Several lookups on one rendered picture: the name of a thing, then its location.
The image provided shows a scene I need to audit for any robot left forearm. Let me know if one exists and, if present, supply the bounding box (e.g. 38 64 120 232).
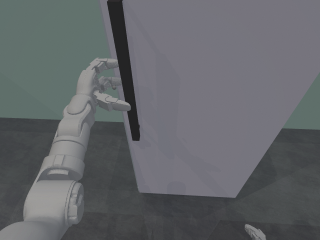
23 94 96 220

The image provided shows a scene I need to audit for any handle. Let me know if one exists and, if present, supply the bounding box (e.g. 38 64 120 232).
107 0 140 141

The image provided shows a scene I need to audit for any fridge door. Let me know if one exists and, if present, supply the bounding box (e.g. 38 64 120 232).
100 0 320 198

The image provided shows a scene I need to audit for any robot left hand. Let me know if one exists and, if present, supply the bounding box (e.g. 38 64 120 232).
75 57 131 112

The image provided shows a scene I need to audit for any robot right hand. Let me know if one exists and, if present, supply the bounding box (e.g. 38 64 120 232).
244 224 266 240

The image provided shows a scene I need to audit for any left robot upper arm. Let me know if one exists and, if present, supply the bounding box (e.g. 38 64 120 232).
0 180 85 240

